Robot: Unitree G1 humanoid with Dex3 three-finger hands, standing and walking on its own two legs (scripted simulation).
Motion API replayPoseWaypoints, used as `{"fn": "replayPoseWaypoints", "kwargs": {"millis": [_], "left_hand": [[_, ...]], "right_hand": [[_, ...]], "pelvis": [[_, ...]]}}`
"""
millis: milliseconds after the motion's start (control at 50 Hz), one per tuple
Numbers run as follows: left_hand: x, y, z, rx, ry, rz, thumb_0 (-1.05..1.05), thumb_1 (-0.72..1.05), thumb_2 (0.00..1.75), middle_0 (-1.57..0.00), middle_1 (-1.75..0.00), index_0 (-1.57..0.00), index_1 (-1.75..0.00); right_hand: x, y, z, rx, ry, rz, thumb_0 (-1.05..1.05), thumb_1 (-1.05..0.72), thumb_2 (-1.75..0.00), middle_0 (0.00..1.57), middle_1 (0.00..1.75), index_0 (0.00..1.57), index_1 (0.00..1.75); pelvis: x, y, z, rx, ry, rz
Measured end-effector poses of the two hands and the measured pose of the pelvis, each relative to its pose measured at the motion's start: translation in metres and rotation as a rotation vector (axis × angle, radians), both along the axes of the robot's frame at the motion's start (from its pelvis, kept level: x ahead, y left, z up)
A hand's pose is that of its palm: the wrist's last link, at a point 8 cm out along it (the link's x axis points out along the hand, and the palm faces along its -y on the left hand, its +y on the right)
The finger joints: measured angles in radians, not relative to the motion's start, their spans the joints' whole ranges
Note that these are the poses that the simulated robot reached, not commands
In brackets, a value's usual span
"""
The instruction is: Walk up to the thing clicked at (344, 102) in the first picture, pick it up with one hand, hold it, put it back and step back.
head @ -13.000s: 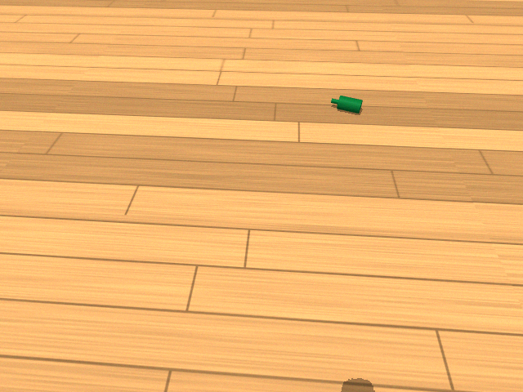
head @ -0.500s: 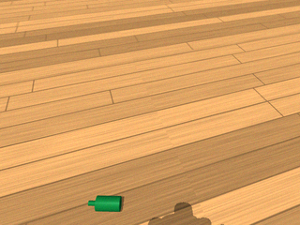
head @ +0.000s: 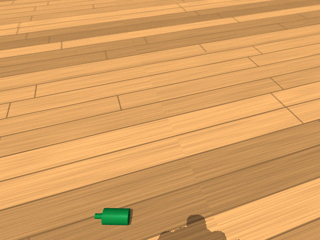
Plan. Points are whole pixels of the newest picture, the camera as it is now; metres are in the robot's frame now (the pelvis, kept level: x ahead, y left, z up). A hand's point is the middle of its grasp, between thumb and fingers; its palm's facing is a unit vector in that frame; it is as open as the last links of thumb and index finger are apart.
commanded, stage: rise first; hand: left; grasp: from above
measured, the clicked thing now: (112, 216) +0.40 +0.30 -0.74
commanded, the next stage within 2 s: none
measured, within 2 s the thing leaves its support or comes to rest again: neither
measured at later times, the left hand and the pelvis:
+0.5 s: hand out of the picture +0.13 +0.27 -0.20, palm faces -0.09 -0.90 -0.42, open 13.3 cm; pelvis -0.02 +0.01 -0.06, yaw +0 degrees
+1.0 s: hand out of the picture +0.12 +0.28 -0.26, palm faces -0.22 -0.83 -0.52, open 14.2 cm; pelvis -0.02 +0.01 -0.13, yaw +0 degrees
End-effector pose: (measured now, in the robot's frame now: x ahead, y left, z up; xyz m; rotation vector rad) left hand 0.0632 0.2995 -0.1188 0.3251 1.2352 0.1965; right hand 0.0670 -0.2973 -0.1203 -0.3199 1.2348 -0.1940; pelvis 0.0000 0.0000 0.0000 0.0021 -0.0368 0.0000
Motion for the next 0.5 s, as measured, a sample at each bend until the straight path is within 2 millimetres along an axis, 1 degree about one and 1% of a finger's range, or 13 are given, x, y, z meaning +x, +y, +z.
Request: {"fn": "replayPoseWaypoints", "kwargs": {"millis": [40,100,180,240,280,360,440,500], "left_hand": [[0.008,-0.002,0.001,-0.002,-0.051,0.020,0.00,0.89,0.90,-0.20,-0.32,-0.20,-0.32],[0.031,-0.005,-0.002,-0.013,-0.108,0.034,0.01,0.81,0.91,-0.20,-0.41,-0.19,-0.40],[0.062,-0.002,-0.010,-0.012,-0.136,-0.011,0.00,0.62,0.92,-0.16,-0.60,-0.17,-0.59],[0.074,0.000,-0.012,0.009,-0.147,-0.050,0.00,0.43,0.93,-0.12,-0.76,-0.14,-0.75],[0.075,0.001,-0.014,0.023,-0.134,-0.064,0.00,0.29,0.94,-0.10,-0.85,-0.12,-0.83],[0.070,0.004,-0.023,0.048,-0.092,-0.078,0.00,0.01,0.96,-0.07,-0.97,-0.09,-0.95],[0.063,0.007,-0.035,0.063,-0.084,-0.083,0.00,-0.22,0.97,-0.06,-1.03,-0.08,-1.02],[0.060,0.009,-0.044,0.074,-0.094,-0.103,0.00,-0.35,0.98,-0.07,-1.05,-0.08,-1.04]], "right_hand": [[0.005,0.003,0.001,0.001,-0.052,-0.005,0.00,-0.91,-0.90,0.20,0.30,0.20,0.30],[0.011,0.013,-0.001,0.015,-0.118,0.006,0.00,-0.91,-0.90,0.20,0.30,0.20,0.30],[0.013,0.026,-0.006,0.040,-0.162,0.008,0.00,-0.91,-0.90,0.20,0.30,0.20,0.30],[0.012,0.035,-0.010,0.061,-0.188,-0.007,0.00,-0.91,-0.90,0.20,0.30,0.20,0.30],[0.012,0.039,-0.012,0.073,-0.202,-0.016,0.00,-0.91,-0.90,0.20,0.30,0.20,0.30],[0.017,0.044,-0.017,0.083,-0.237,-0.010,0.00,-0.90,-0.90,0.20,0.30,0.20,0.30],[0.026,0.045,-0.026,0.074,-0.276,0.009,0.00,-0.89,-0.89,0.20,0.30,0.20,0.30],[0.036,0.045,-0.034,0.062,-0.304,0.022,0.00,-0.89,-0.89,0.20,0.30,0.20,0.30]], "pelvis": [[-0.002,0.000,-0.002,-0.001,0.023,0.008],[-0.010,0.000,-0.007,-0.004,0.059,0.018],[-0.016,-0.002,-0.016,-0.006,0.121,0.013],[-0.017,-0.001,-0.022,-0.005,0.144,0.007],[-0.016,0.000,-0.025,-0.007,0.157,0.006],[-0.015,0.002,-0.034,-0.010,0.189,0.003],[-0.015,0.004,-0.048,-0.014,0.227,0.004],[-0.016,0.005,-0.060,-0.017,0.254,0.006]]}}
